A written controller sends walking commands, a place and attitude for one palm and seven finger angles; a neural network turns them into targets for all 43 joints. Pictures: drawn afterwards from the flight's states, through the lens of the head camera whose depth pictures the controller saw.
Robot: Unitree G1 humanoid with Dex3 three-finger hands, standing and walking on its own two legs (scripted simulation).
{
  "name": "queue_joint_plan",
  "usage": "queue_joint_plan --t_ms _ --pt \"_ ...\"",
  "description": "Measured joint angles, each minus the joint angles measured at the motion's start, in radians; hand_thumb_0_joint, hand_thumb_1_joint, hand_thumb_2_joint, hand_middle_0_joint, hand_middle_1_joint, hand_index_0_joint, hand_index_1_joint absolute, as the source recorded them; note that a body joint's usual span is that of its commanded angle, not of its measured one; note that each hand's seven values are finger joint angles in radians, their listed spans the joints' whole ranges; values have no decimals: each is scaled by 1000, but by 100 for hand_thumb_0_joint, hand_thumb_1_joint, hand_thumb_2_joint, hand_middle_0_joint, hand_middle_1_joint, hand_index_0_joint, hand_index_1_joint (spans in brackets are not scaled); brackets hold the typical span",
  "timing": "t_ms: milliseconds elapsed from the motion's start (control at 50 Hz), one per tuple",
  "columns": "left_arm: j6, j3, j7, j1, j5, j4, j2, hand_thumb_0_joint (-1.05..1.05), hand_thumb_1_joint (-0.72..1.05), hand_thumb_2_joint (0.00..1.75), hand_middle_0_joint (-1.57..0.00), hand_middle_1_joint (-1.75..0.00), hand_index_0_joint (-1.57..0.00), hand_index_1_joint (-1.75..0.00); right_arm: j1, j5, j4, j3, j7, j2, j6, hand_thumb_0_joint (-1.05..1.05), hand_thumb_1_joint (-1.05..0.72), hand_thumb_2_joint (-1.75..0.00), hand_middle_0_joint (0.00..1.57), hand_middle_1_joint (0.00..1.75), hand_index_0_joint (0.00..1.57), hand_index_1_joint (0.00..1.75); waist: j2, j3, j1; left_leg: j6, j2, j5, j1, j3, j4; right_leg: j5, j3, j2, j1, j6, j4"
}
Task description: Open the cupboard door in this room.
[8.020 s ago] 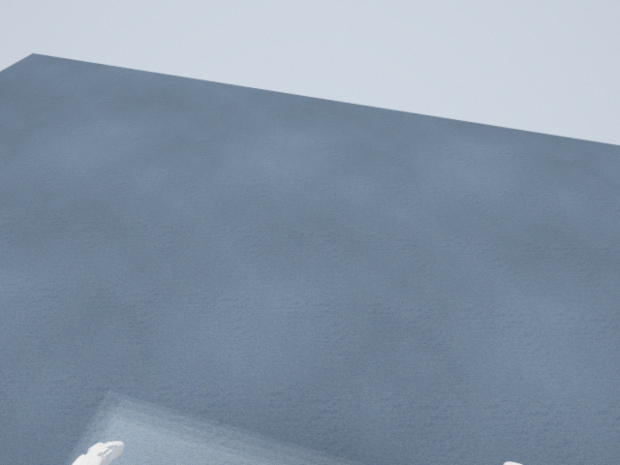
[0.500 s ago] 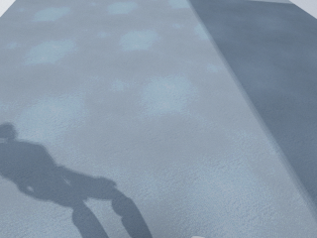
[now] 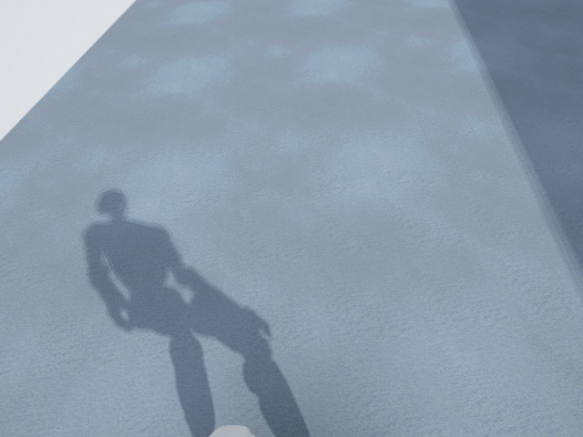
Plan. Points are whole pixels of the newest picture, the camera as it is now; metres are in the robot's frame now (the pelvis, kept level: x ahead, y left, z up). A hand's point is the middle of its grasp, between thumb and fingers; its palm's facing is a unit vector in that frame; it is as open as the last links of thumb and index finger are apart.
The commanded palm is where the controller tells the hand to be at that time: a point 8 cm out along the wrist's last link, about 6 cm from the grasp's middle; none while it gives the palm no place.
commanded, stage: turn or walk to find it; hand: left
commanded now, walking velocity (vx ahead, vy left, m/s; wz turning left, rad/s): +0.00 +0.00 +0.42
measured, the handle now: out of the picture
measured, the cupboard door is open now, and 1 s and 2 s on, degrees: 0 0 0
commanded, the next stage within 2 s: none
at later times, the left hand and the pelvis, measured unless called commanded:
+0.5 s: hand out of the picture +0.03 +0.26 -0.16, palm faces +0.22 -0.94 -0.25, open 7.4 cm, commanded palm none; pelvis -0.03 +0.04 +0.00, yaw +10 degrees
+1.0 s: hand out of the picture -0.10 +0.19 -0.16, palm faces +0.44 -0.86 -0.24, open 7.4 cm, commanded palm none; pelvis -0.07 -0.01 +0.00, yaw +25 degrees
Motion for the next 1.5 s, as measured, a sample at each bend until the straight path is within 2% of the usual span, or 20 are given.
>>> queue_joint_plan --t_ms 60,120,160,200,280,360,480,560,620,700,760,840,1020,1080,1100,1120,1180,1260,1360,1500 --pt "4 8 -2 9 4 10 19 0 91 90 -21 -30 -20 -30 -30 6 -11 10 -2 9 -11 1 -91 -90 19 29 20 30 -24 10 18 8 -1 -23 61 35 -148 -10 -21 -22 -21 14 34" --pt "15 19 -3 25 -3 22 45 0 91 90 -21 -30 -20 -30 -51 9 -34 18 -1 13 -35 1 -91 -90 19 29 20 30 -40 6 23 27 -8 100 144 62 -358 -40 -45 -46 -55 40 108" --pt "36 29 -1 28 -10 33 73 1 91 90 -21 -30 -20 -30 -68 5 -42 23 -3 33 -51 1 -91 -90 19 29 20 30 -77 11 31 70 -33 94 138 70 -347 -142 16 -52 -107 60 230" --pt "58 35 2 32 -10 47 90 1 91 90 -20 -30 -20 -30 -73 1 -51 32 -6 47 -60 1 -91 -90 19 29 20 30 -86 3 36 95 -36 79 144 67 -353 -225 81 -20 -162 68 378" --pt "65 39 -6 18 -10 57 96 1 91 90 -20 -30 -20 -30 -65 -2 -58 44 -22 58 -65 1 -91 -90 20 29 20 30 -64 -15 30 107 -43 128 173 37 -436 -171 142 16 -223 83 544" --pt "50 35 -8 -6 -13 38 92 1 91 90 -20 -30 -20 -30 -54 1 -57 50 -24 63 -70 1 -91 -90 20 29 20 30 -48 -17 27 115 -61 174 192 13 -500 -130 178 23 -232 98 548" --pt "48 28 -2 -54 -18 9 73 1 91 90 -20 -30 -20 -30 -25 -4 -53 44 -20 65 -63 1 -91 -90 20 30 21 30 -24 -18 0 109 -81 199 182 -26 -510 -160 196 42 -186 104 408" --pt "37 19 -2 -83 -23 -13 53 1 91 90 -20 -30 -20 -30 -1 -7 -44 34 -18 55 -50 1 -91 -90 20 30 21 30 -3 -17 -21 91 -89 201 151 -56 -480 -141 190 66 -118 91 233" --pt "16 13 -2 -88 -23 -29 38 1 91 90 -20 -30 -20 -30 19 -1 -37 23 -15 41 -41 1 -91 -90 20 30 21 30 11 -25 -23 68 -101 185 108 -77 -422 -18 173 78 -39 70 42" --pt "5 -1 1 -71 -12 -37 6 0 91 90 -20 -30 -20 -30 30 0 -24 2 -11 17 -14 1 -91 -90 20 29 20 30 37 -20 -29 55 -109 -18 -16 -70 -90 -11 122 66 -32 -10 48" --pt "12 -3 3 -48 -12 -31 -4 0 91 90 -21 -30 -20 -30 35 -5 -18 -8 -2 2 -4 1 -91 -90 20 29 20 30 33 -22 -25 42 -83 20 -82 -43 133 11 95 48 -10 -16 7" --pt "12 -3 3 -25 -9 -15 -7 0 91 90 -21 -30 -20 -30 42 -6 -14 -13 3 -9 -2 1 -91 -90 20 29 20 30 27 -22 -26 18 -35 78 -91 -36 210 30 53 31 -1 -16 -22" --pt "6 8 -2 16 4 9 21 1 91 90 -21 -30 -20 -30 -8 5 -6 5 -1 3 -5 1 -91 -90 19 29 20 30 -20 0 22 9 0 -35 65 21 -126 34 -19 -18 -43 2 11" --pt "12 17 -3 30 1 24 45 0 91 90 -21 -30 -20 -30 -38 10 -25 15 -3 12 -25 1 -91 -90 19 29 20 30 -39 3 31 20 -11 31 138 55 -305 20 -41 -41 -72 23 63" --pt "17 21 -3 37 -3 28 54 0 91 90 -21 -30 -20 -30 -44 10 -34 18 -3 13 -36 1 -91 -90 19 29 20 30 -43 -1 30 41 -15 67 167 60 -376 7 -47 -50 -89 33 96" --pt "27 27 -3 38 -8 36 69 0 91 90 -21 -30 -20 -30 -55 8 -36 19 -4 26 -45 1 -91 -90 19 29 20 30 -67 2 33 67 -30 68 164 65 -375 -46 -23 -60 -114 48 150" --pt "65 36 2 42 -8 60 95 1 91 90 -20 -30 -20 -30 -63 2 -50 34 -9 54 -59 1 -91 -90 19 29 20 30 -87 -6 38 101 -40 77 169 60 -377 -194 81 -17 -190 69 366" --pt "67 39 -8 27 -10 66 97 1 91 90 -20 -30 -20 -30 -54 0 -51 47 -22 65 -63 1 -91 -90 20 29 20 30 -62 -25 32 113 -45 133 196 25 -459 -141 143 20 -243 85 537" --pt "51 35 -10 -3 -12 44 90 1 91 90 -20 -30 -20 -30 -42 3 -48 52 -24 71 -68 1 -91 -90 20 29 20 30 -51 -31 29 123 -72 183 210 2 -525 -95 187 25 -244 105 554" --pt "51 27 -1 -63 -17 15 67 1 91 90 -20 -30 -20 -30 -4 -4 -44 41 -23 69 -63 1 -91 -90 20 30 21 30 -26 -28 -8 116 -99 206 180 -41 -523 -153 202 49 -179 105 403"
